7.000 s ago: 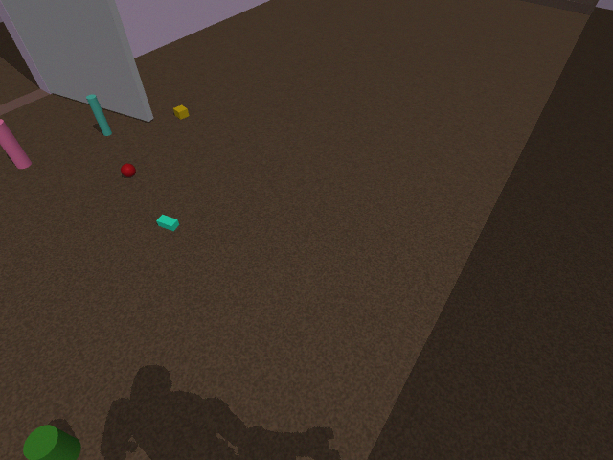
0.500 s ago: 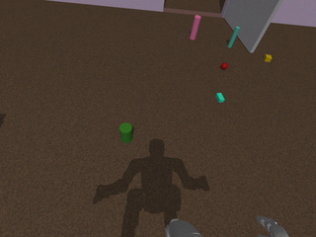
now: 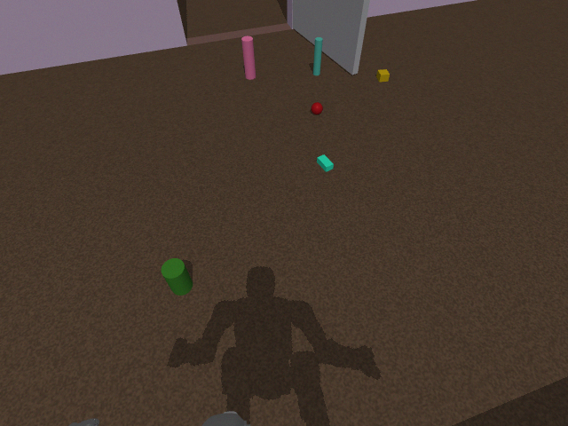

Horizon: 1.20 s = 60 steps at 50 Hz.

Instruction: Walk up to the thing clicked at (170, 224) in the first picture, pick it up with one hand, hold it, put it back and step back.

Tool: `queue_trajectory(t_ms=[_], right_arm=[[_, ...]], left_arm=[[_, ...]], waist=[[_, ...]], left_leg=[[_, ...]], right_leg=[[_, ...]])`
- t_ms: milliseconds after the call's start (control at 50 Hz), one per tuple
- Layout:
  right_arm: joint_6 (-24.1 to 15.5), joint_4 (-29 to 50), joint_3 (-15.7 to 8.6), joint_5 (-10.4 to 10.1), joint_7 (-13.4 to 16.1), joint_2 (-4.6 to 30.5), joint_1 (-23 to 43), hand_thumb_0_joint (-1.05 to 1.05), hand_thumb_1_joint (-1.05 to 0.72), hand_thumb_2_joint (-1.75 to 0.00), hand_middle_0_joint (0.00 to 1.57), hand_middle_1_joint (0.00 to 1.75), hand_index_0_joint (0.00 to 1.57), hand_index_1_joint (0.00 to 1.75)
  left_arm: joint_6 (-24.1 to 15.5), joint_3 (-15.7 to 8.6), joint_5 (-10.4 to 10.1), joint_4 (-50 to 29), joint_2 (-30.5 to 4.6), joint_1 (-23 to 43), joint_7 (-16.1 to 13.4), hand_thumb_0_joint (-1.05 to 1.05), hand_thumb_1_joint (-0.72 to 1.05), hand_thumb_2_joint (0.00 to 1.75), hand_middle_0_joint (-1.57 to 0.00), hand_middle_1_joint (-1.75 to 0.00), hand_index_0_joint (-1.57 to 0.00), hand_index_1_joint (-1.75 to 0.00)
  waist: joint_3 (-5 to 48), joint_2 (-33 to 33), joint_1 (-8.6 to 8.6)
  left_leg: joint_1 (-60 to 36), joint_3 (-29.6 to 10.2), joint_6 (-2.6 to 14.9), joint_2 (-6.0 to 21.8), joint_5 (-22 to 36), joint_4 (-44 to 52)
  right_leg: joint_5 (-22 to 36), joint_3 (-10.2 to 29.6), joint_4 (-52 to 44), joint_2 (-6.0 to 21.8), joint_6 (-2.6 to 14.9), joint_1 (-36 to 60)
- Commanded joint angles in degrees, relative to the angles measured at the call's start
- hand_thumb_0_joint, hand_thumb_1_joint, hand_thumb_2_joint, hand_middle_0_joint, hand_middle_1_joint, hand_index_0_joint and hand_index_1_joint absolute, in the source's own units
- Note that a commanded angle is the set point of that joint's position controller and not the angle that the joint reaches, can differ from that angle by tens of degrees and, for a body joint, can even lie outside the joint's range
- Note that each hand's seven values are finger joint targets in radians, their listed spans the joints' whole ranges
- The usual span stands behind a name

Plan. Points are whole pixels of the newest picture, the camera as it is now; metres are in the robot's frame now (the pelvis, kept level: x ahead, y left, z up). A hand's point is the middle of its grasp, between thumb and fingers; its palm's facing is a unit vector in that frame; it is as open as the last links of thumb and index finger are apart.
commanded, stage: walk up
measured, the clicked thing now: (325, 163) +1.36 -0.23 -0.74
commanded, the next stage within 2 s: stand in 1.00 s
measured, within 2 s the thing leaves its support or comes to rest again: neither
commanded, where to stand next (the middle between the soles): +0.07 +0.02 m, yaw -10 degrees
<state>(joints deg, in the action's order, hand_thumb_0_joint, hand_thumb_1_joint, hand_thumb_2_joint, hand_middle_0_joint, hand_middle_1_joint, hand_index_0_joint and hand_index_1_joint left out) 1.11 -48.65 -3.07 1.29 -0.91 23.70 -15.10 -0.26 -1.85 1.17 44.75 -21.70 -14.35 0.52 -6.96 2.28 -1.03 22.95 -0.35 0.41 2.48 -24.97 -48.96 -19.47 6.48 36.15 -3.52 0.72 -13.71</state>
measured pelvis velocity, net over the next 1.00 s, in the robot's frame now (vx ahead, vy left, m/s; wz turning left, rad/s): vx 0.00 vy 0.01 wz -0.22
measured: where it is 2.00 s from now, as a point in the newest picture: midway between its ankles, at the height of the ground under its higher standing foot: outside the picture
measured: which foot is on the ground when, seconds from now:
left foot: up 0.00-0.04, down 0.06-1.00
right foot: down 0.00-0.08, up 0.10-0.34, down 0.36-1.00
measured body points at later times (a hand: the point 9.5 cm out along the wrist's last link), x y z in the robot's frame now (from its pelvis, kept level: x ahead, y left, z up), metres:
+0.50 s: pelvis +0.00 +0.00 -0.01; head +0.03 -0.02 +0.44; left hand +0.12 +0.30 -0.12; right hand +0.04 -0.34 -0.12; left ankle +0.03 +0.14 -0.71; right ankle +0.00 -0.12 -0.72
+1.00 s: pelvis +0.00 +0.01 +0.02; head +0.01 +0.01 +0.47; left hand +0.16 +0.28 -0.11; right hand +0.02 -0.30 -0.11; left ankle +0.04 +0.14 -0.72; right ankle +0.00 -0.12 -0.72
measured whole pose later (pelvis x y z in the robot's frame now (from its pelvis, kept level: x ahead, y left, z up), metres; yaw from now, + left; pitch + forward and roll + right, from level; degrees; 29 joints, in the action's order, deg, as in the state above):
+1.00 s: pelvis +0.00 +0.01 +0.02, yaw -12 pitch -3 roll +0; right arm -0.6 -62.4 -0.5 0.3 -0.9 20.9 -6.3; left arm -0.8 -0.2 -0.1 62.6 -20.1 -4.7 0.5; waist -4.0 0.2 -0.3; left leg 7.9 2.9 -1.3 2.3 -12.5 -23.6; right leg -11.5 6.6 24.8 -1.1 -1.0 -10.2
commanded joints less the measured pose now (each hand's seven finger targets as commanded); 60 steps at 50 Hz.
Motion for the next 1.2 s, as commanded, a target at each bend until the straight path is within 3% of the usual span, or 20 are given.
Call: queue_trajectory(t_ms=[0,20,40,60,80,160,240,300,320,340,360,380,480,520,540,580,680,920,1080,1180], right_arm=[[-2.62,3.66,-3.98,0.05,1.14,9.84,-2.95,0.0,-0.9,-0.9,0.2,0.3,0.2,0.3],[-2.93,3.06,-4.27,0.45,1.32,10.08,-5.54,0.0,-0.9,-0.9,0.2,0.3,0.2,0.3],[-3.34,3.69,-4.99,1.25,1.53,13.25,-5.48,0.0,-0.9,-0.9,0.2,0.3,0.2,0.3],[-3.7,5.13,-5.45,0.84,1.47,16.9,-2.76,0.0,-0.9,-0.9,0.2,0.3,0.2,0.3],[-3.83,5.29,-5.98,0.07,1.02,18.62,-0.47,0.0,-0.9,-0.9,0.2,0.3,0.2,0.3],[-4.05,5.19,-4.81,0.27,1.5,15.13,2.23,0.0,-0.9,-0.9,0.2,0.3,0.2,0.3],[-3.12,5.72,-4.11,0.84,0.96,13.9,0.68,0.0,-0.9,-0.9,0.2,0.3,0.2,0.3],[-1.7,6.52,-3.13,-0.3,0.66,12.3,4.69,0.0,-0.9,-0.9,0.2,0.3,0.2,0.3],[-1.41,6.63,-2.18,-0.63,0.64,9.87,3.3,0.0,-0.9,-0.9,0.2,0.3,0.2,0.3],[-1.22,7.43,-1.2,-1.09,0.56,6.65,3.47,0.0,-0.9,-0.9,0.2,0.3,0.2,0.3],[-0.49,7.21,-1.91,-1.16,1.13,8.37,6.21,0.0,-0.9,-0.9,0.2,0.3,0.2,0.3],[-0.27,5.71,-2.64,-0.79,1.29,10.04,5.73,0.0,-0.9,-0.9,0.2,0.3,0.2,0.3],[-1.73,0.7,-1.82,-1.15,1.01,9.12,2.61,0.0,-0.9,-0.9,0.2,0.3,0.2,0.3],[-2.44,-0.92,-1.82,-0.78,1.01,8.73,1.24,0.0,-0.9,-0.9,0.2,0.3,0.2,0.3],[-2.78,-1.24,-2.11,-0.26,1.25,10.19,1.69,0.0,-0.9,-0.9,0.2,0.3,0.2,0.3],[-3.16,-0.83,-1.95,-0.9,0.79,12.99,8.53,0.0,-0.9,-0.9,0.2,0.3,0.2,0.3],[-2.85,-4.5,-0.29,-1.21,0.54,9.74,9.27,0.0,-0.9,-0.9,0.2,0.3,0.2,0.3],[-3.27,-9.9,-0.01,-1.07,0.67,9.25,11.88,0.0,-0.9,-0.9,0.2,0.3,0.2,0.3],[-3.26,-12.37,-0.09,-0.75,0.76,9.22,12.5,0.0,-0.9,-0.9,0.2,0.3,0.2,0.3],[-3.3,-13.29,-0.21,-0.84,0.76,9.3,12.21,0.0,-0.9,-0.9,0.2,0.3,0.2,0.3]], left_arm=[[-0.6,-4.59,-0.67,-5.3,-15.77,2.72,-1.27,0.0,0.9,0.9,-0.2,-0.3,-0.2,-0.3],[-0.32,-3.96,-1.07,-5.95,-14.03,3.85,-1.37,0.0,0.9,0.9,-0.2,-0.3,-0.2,-0.3],[-0.17,-3.21,-1.57,-6.48,-10.84,2.66,-1.53,0.0,0.9,0.9,-0.2,-0.3,-0.2,-0.3],[0.21,-2.68,-1.61,-5.66,-9.5,0.23,-1.94,0.0,0.9,0.9,-0.2,-0.3,-0.2,-0.3],[0.3,-4.06,-0.87,-3.65,-14.71,-0.26,-2.73,0.0,0.9,0.9,-0.2,-0.3,-0.2,-0.3],[-0.25,-4.44,-1.05,-0.5,-13.81,-1.82,-1.21,0.0,0.9,0.9,-0.2,-0.3,-0.2,-0.3],[-1.21,-4.11,-0.45,-0.27,-11.85,0.03,-0.3,0.0,0.9,0.9,-0.2,-0.3,-0.2,-0.3],[-1.74,-4.16,-0.16,2.64,-10.83,-5.06,-1.07,0.0,0.9,0.9,-0.2,-0.3,-0.2,-0.3],[-2.23,-4.81,0.31,2.43,-12.93,-4.27,-1.36,0.0,0.9,0.9,-0.2,-0.3,-0.2,-0.3],[-2.84,-5.32,0.97,1.79,-16.12,-3.4,-1.68,0.0,0.9,0.9,-0.2,-0.3,-0.2,-0.3],[-2.92,-5.09,0.41,1.1,-19.03,-0.29,-1.71,0.0,0.9,0.9,-0.2,-0.3,-0.2,-0.3],[-3.03,-4.79,0.4,0.75,-18.41,1.3,-1.62,0.0,0.9,0.9,-0.2,-0.3,-0.2,-0.3],[-2.96,-3.43,0.0,2.11,-15.13,4.55,-1.6,0.0,0.9,0.9,-0.2,-0.3,-0.2,-0.3],[-2.49,-2.86,-0.67,2.61,-13.77,5.74,-1.39,0.0,0.9,0.9,-0.2,-0.3,-0.2,-0.3],[-2.35,-2.3,-1.13,2.54,-11.78,5.67,-1.33,0.0,0.9,0.9,-0.2,-0.3,-0.2,-0.3],[-1.95,-2.34,-1.44,6.06,-12.02,3.6,-1.51,0.0,0.9,0.9,-0.2,-0.3,-0.2,-0.3],[-2.69,-1.99,-1.2,8.82,-13.0,7.24,-1.08,0.0,0.9,0.9,-0.2,-0.3,-0.2,-0.3],[-1.99,-1.02,-1.47,14.66,-10.65,11.35,-0.76,0.0,0.9,0.9,-0.2,-0.3,-0.2,-0.3],[-1.95,-0.52,-0.89,16.99,-11.11,12.22,-0.69,0.0,0.9,0.9,-0.2,-0.3,-0.2,-0.3],[-2.23,-0.42,-0.82,17.43,-11.19,12.34,-0.84,0.0,0.9,0.9,-0.2,-0.3,-0.2,-0.3]], waist=[[6.47,-10.3,-1.38],[6.69,-8.52,-2.98],[6.38,0.97,-2.59],[6.12,10.07,-1.06],[6.08,7.86,-0.86],[3.36,8.3,0.89],[7.82,8.76,-0.97],[9.51,7.17,2.67],[10.18,2.3,2.37],[8.96,-8.02,1.81],[6.95,-9.64,1.94],[4.82,-7.93,1.13],[6.66,-11.25,-0.24],[8.77,-10.02,-1.22],[9.49,-6.52,-0.75],[8.47,-0.7,2.42],[5.93,-1.36,0.98],[8.42,-2.08,1.24],[7.51,-1.72,0.73],[9.82,-2.75,0.35]], left_leg=[[-11.68,1.86,1.39,-2.51,6.95,10.86],[-16.5,0.48,2.26,-2.16,12.13,16.36],[-17.83,-12.09,4.3,6.01,14.2,23.76],[-16.18,-28.98,10.16,18.8,10.5,31.74],[-11.06,-34.2,16.51,24.69,9.72,31.8],[-9.93,-13.4,11.31,14.13,14.47,27.61],[-13.06,-7.62,11.27,12.99,25.57,21.89],[-7.83,-2.83,7.74,10.78,25.36,13.08],[-3.83,-1.28,5.05,8.51,21.23,8.56],[4.35,1.21,1.37,3.71,9.97,1.1],[2.13,-0.37,0.53,0.98,-8.27,-3.26],[-0.61,-3.19,0.47,2.11,-10.28,-6.66],[-7.4,0.31,1.17,0.33,-0.76,8.47],[-14.4,0.08,1.3,0.35,10.82,19.29],[-17.38,-5.23,2.62,4.28,16.75,21.91],[-8.29,-12.42,7.29,11.03,11.01,24.46],[-10.54,-2.66,1.97,3.41,8.92,23.0],[-15.74,-2.21,1.57,5.41,14.74,30.72],[-16.21,-3.5,0.79,5.31,12.32,34.06],[-19.14,-3.04,0.56,5.43,18.88,32.89]], right_leg=[[27.19,10.84,-2.25,11.83,9.62,-7.1],[22.78,9.92,1.25,9.96,7.24,-10.84],[13.91,7.94,9.06,3.82,3.33,-14.93],[-9.74,1.86,18.23,-3.9,0.95,-18.17],[-16.97,2.97,26.62,-1.41,0.48,-14.23],[-10.1,0.36,23.33,2.08,0.76,-13.7],[-9.48,-6.08,8.04,2.0,-0.09,-6.47],[4.29,-8.37,-8.19,0.23,1.13,4.47],[6.63,-2.24,-9.67,2.49,2.28,8.28],[10.32,15.98,-13.2,13.33,5.85,9.33],[9.99,24.97,-14.89,22.21,14.06,-0.38],[10.11,24.96,-14.05,22.78,15.88,-5.0],[20.58,10.23,-8.39,13.04,9.12,-3.26],[21.75,7.43,-4.71,11.26,6.59,-4.54],[19.08,6.42,-2.96,9.8,4.33,-7.27],[4.22,0.54,-2.32,4.22,1.51,0.36],[9.85,7.21,-11.15,8.77,3.7,-0.54],[17.07,4.29,-14.82,7.84,1.47,4.65],[13.47,3.13,-18.75,8.93,0.15,4.62],[18.58,2.76,-18.71,9.56,0.31,5.39]])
